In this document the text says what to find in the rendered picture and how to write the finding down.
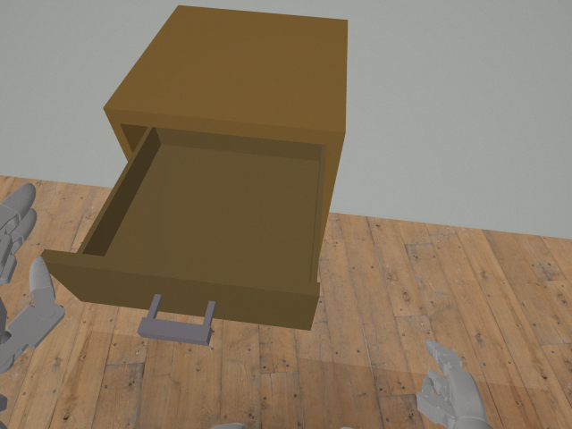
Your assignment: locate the handle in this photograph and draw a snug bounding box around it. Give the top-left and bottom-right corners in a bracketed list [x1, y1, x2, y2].
[137, 294, 216, 346]

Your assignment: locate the cabinet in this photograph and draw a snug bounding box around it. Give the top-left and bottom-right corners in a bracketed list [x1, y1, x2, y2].
[103, 5, 348, 261]

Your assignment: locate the robot right hand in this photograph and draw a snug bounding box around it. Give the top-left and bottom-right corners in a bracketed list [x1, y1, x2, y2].
[416, 340, 488, 429]

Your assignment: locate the robot left hand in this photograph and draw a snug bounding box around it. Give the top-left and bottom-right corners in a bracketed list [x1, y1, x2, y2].
[0, 182, 65, 374]

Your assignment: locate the drawer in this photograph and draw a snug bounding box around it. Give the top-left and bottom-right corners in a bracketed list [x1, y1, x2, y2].
[41, 127, 326, 331]

